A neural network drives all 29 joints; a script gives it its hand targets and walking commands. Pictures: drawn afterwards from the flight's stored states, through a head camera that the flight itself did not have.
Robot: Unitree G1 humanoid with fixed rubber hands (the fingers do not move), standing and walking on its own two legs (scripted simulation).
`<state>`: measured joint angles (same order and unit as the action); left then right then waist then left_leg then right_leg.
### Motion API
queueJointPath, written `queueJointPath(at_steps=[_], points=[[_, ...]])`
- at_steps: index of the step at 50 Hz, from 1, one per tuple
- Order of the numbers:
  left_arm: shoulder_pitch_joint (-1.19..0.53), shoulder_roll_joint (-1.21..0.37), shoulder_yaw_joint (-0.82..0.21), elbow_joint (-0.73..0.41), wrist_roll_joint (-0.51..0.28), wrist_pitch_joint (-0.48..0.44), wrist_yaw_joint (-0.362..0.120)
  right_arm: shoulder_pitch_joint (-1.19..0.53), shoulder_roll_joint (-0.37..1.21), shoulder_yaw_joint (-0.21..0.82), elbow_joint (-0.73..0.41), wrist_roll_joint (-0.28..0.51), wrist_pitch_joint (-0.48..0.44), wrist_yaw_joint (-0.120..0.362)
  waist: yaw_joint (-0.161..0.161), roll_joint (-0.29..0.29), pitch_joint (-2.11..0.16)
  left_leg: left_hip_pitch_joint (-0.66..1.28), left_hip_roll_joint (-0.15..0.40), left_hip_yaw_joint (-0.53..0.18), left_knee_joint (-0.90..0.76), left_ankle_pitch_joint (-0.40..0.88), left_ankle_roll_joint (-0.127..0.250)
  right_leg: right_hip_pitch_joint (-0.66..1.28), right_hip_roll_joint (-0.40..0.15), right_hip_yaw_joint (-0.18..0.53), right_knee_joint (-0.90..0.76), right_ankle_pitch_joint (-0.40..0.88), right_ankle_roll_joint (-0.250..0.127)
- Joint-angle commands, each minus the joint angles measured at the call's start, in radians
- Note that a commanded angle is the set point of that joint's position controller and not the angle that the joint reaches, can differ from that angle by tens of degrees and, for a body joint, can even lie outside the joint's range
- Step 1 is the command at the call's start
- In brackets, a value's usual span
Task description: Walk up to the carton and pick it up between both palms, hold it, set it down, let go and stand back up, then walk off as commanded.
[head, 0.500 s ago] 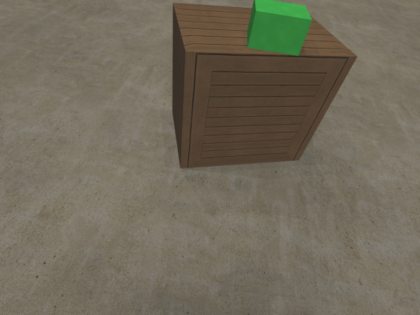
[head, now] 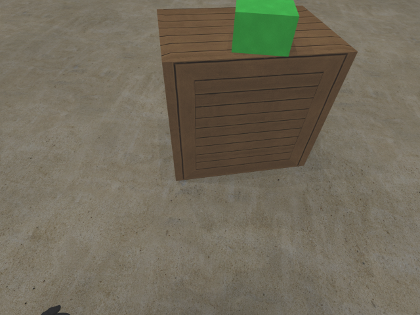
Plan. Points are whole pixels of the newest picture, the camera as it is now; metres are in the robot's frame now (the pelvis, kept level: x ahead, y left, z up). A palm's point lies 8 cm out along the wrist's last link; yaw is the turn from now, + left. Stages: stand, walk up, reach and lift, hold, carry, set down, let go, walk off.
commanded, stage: walk up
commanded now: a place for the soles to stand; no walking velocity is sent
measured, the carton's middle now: (262, 26) +1.17 -0.16 +0.07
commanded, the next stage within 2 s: none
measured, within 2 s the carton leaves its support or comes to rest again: neither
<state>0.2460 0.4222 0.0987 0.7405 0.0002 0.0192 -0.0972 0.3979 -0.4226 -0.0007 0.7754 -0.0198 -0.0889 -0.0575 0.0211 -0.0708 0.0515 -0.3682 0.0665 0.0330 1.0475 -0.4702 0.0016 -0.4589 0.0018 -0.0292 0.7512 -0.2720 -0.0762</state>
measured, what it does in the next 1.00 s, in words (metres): walks ahead: left foot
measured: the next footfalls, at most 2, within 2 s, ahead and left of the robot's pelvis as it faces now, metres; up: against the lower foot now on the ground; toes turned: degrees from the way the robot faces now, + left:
left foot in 0.58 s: +0.23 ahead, +0.11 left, +0.00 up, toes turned +5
right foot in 1.12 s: +0.30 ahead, -0.17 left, +0.00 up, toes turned -3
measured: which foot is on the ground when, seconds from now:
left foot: up 0.00-0.56, down 0.58-1.00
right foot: down 0.00-0.58, up 0.60-1.00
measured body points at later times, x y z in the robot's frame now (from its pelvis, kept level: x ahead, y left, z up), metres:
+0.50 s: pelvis +0.10 -0.01 +0.02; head +0.12 +0.01 +0.47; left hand +0.20 +0.31 -0.09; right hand +0.13 -0.34 -0.07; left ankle +0.15 +0.12 -0.68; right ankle +0.08 -0.06 -0.71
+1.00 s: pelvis +0.18 -0.04 +0.01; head +0.21 +0.01 +0.45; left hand +0.27 +0.28 -0.13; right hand +0.22 -0.38 -0.06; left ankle +0.19 +0.11 -0.71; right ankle +0.22 -0.14 -0.67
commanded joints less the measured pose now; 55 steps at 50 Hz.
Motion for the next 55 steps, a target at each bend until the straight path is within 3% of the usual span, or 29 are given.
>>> queueJointPath(at_steps=[1,3,10,13,16,19,22,24,26,27,28,29,30,31,34,36,38,39,41,42,43,44,46,48,51,52,53,54,55], points=[[-0.010,0.220,0.082,-0.061,0.018,-0.035,0.028,0.101,-0.244,-0.119,0.046,0.025,0.015,0.004,0.009,-0.086,0.105,-0.278,0.016,-0.069,0.104,0.168,0.013,0.162,-0.167,0.341,-0.576,-0.390,0.047],[0.014,0.220,0.077,-0.070,0.023,-0.038,0.024,0.092,-0.245,-0.118,0.054,0.025,0.020,0.005,0.034,-0.107,0.082,-0.225,-0.003,-0.061,0.074,0.216,0.003,0.149,-0.153,0.302,-0.593,-0.324,0.089],[0.059,0.238,0.086,-0.081,0.021,-0.021,0.028,0.035,-0.249,-0.116,0.048,0.027,0.032,-0.006,0.077,-0.054,0.090,-0.280,-0.020,-0.082,-0.027,0.228,-0.020,0.307,-0.151,0.257,-0.597,-0.248,0.107],[0.052,0.220,0.077,-0.091,0.026,-0.023,0.028,0.054,-0.246,-0.109,0.054,0.024,0.022,-0.004,0.067,-0.047,0.076,-0.275,-0.016,-0.073,-0.130,0.206,-0.026,0.393,-0.153,0.206,-0.545,-0.150,0.050],[0.090,0.211,0.073,-0.080,0.030,-0.016,0.032,0.046,-0.220,-0.099,0.044,0.030,0.022,-0.005,0.084,-0.058,0.050,-0.278,-0.018,-0.045,-0.170,0.187,-0.019,0.426,-0.135,0.183,-0.506,-0.041,0.054],[0.087,0.222,0.069,-0.082,0.040,-0.008,0.029,-0.015,-0.232,-0.100,0.011,0.027,0.015,-0.012,0.104,-0.027,0.027,-0.305,-0.023,-0.029,-0.233,0.104,-0.011,0.500,-0.172,0.249,-0.466,0.004,-0.021],[0.097,0.207,0.063,-0.086,0.041,-0.002,0.030,0.001,-0.216,-0.093,-0.009,0.016,-0.003,-0.016,0.093,-0.057,0.005,-0.257,-0.006,0.034,-0.313,0.081,0.016,0.469,-0.182,0.222,-0.394,0.178,-0.067],[0.037,0.192,0.050,-0.109,0.046,0.000,0.025,0.050,-0.196,-0.087,0.003,0.014,-0.017,-0.015,0.048,-0.056,-0.031,-0.116,-0.012,0.059,-0.429,0.115,0.031,0.401,-0.171,0.174,-0.311,0.268,-0.097],[-0.055,0.156,0.024,-0.130,0.035,-0.003,0.022,0.209,-0.203,-0.099,0.041,0.015,-0.034,-0.029,-0.062,0.023,-0.132,0.201,-0.054,0.107,-0.659,0.345,0.034,0.278,-0.080,0.062,-0.063,0.381,-0.069],[-0.044,0.130,0.013,-0.136,0.041,-0.009,0.024,0.287,-0.256,-0.121,0.065,0.008,-0.039,-0.034,-0.100,0.119,-0.171,0.380,0.049,-0.045,-0.656,0.363,0.066,0.122,-0.042,0.038,0.100,0.250,-0.031],[-0.013,0.081,0.009,-0.147,0.045,-0.010,0.024,0.284,-0.351,-0.145,0.060,-0.008,-0.038,-0.040,-0.077,0.311,-0.191,0.488,0.267,-0.442,-0.669,0.394,0.140,-0.133,0.052,0.009,0.236,-0.170,0.025],[-0.040,0.143,0.032,-0.130,0.059,0.013,0.032,0.225,-0.368,-0.153,0.043,-0.002,-0.032,-0.047,-0.063,0.196,-0.129,0.443,0.348,-0.628,-0.736,0.093,0.206,-0.248,0.044,0.103,0.353,-0.271,0.053],[-0.033,0.201,0.051,-0.114,0.067,0.022,0.028,0.192,-0.390,-0.157,0.027,0.010,-0.028,-0.053,-0.062,0.130,-0.100,0.389,0.407,-0.667,-0.763,-0.071,0.246,-0.272,0.004,0.147,0.395,-0.262,0.060],[-0.033,0.235,0.061,-0.104,0.058,0.028,0.024,0.130,-0.368,-0.156,0.015,0.012,-0.026,-0.052,-0.047,0.136,-0.059,0.321,0.401,-0.635,-0.738,-0.093,0.265,-0.264,-0.027,0.162,0.449,-0.246,0.066],[0.021,0.206,0.069,-0.067,0.062,0.033,0.006,0.046,-0.285,-0.122,0.000,0.012,-0.030,-0.043,0.002,0.091,0.002,0.187,0.248,-0.344,-0.733,0.054,0.180,-0.196,-0.049,0.132,0.408,-0.108,0.069],[0.061,0.169,0.056,-0.054,0.061,0.041,0.001,0.069,-0.263,-0.110,0.018,0.014,-0.037,-0.041,0.003,0.151,-0.036,0.209,0.191,-0.234,-0.684,0.350,0.111,-0.176,-0.028,0.109,0.398,-0.001,0.065],[0.016,0.150,0.055,-0.073,0.058,0.052,0.004,0.097,-0.280,-0.117,0.004,0.013,-0.038,-0.041,-0.021,0.198,-0.031,0.224,0.196,-0.230,-0.659,0.411,0.143,-0.211,-0.033,0.097,0.395,-0.011,0.075],[0.003,0.158,0.053,-0.068,0.066,0.054,0.004,0.115,-0.287,-0.121,0.006,0.016,-0.038,-0.043,-0.027,0.188,-0.029,0.231,0.217,-0.225,-0.631,0.484,0.131,-0.223,-0.052,0.096,0.394,0.003,0.077],[-0.029,0.148,0.053,-0.077,0.067,0.054,0.006,0.145,-0.280,-0.121,0.018,0.015,-0.035,-0.050,-0.041,0.188,-0.050,0.268,0.225,-0.201,-0.587,0.620,0.168,-0.246,-0.053,0.096,0.364,-0.030,0.080],[-0.023,0.147,0.056,-0.092,0.067,0.056,0.009,0.117,-0.305,-0.132,0.009,0.016,-0.037,-0.050,-0.027,0.251,-0.065,0.296,0.246,-0.234,-0.585,0.548,0.188,-0.258,-0.075,0.127,0.331,-0.037,0.084],[-0.046,0.161,0.059,-0.099,0.072,0.055,0.007,0.138,-0.298,-0.133,0.008,0.013,-0.039,-0.053,-0.044,0.190,-0.058,0.292,0.254,-0.253,-0.577,0.555,0.196,-0.261,-0.083,0.122,0.312,-0.031,0.078],[-0.055,0.164,0.056,-0.100,0.071,0.054,0.009,0.142,-0.312,-0.134,0.011,0.012,-0.037,-0.052,-0.043,0.230,-0.047,0.303,0.243,-0.245,-0.565,0.567,0.196,-0.279,-0.083,0.113,0.288,-0.052,0.079],[-0.075,0.163,0.058,-0.117,0.066,0.047,0.008,0.126,-0.329,-0.144,0.000,0.009,-0.037,-0.062,-0.040,0.185,-0.059,0.298,0.293,-0.291,-0.551,0.542,0.228,-0.288,-0.103,0.142,0.264,-0.098,0.075],[-0.103,0.178,0.064,-0.132,0.070,0.040,0.002,0.114,-0.346,-0.154,0.003,0.004,-0.043,-0.063,-0.045,0.235,-0.082,0.302,0.312,-0.287,-0.520,0.544,0.241,-0.246,-0.131,0.161,0.189,-0.149,0.079],[-0.088,0.195,0.079,-0.119,0.059,0.017,-0.003,0.054,-0.358,-0.156,-0.002,0.000,-0.040,-0.065,-0.023,0.207,-0.089,0.200,0.310,-0.282,-0.481,0.453,0.228,-0.120,-0.128,0.157,0.049,-0.197,0.076],[-0.035,0.192,0.077,-0.108,0.059,0.011,-0.002,0.023,-0.360,-0.153,-0.005,0.000,-0.037,-0.060,0.005,0.216,-0.122,0.178,0.285,-0.237,-0.424,0.457,0.211,-0.044,-0.118,0.144,-0.038,-0.179,0.065],[0.048,0.188,0.089,-0.081,0.061,0.006,0.001,-0.023,-0.347,-0.147,-0.004,0.003,-0.031,-0.059,0.071,0.199,-0.148,0.027,0.241,-0.171,-0.360,0.402,0.173,0.196,-0.099,0.125,-0.139,-0.059,0.058],[0.187,0.190,0.103,-0.027,0.053,-0.003,0.009,-0.033,-0.280,-0.127,-0.004,-0.003,-0.018,-0.058,0.132,0.031,-0.165,-0.141,0.141,-0.077,-0.161,0.254,0.103,0.402,-0.068,0.163,-0.248,-0.062,0.049],[0.221,0.291,0.122,-0.021,0.075,-0.006,0.021,-0.028,-0.167,-0.092,-0.019,0.001,-0.009,-0.056,0.149,-0.312,-0.111,-0.384,-0.053,-0.017,0.062,-0.118,0.044,0.457,-0.189,0.382,-0.391,-0.078,0.059]])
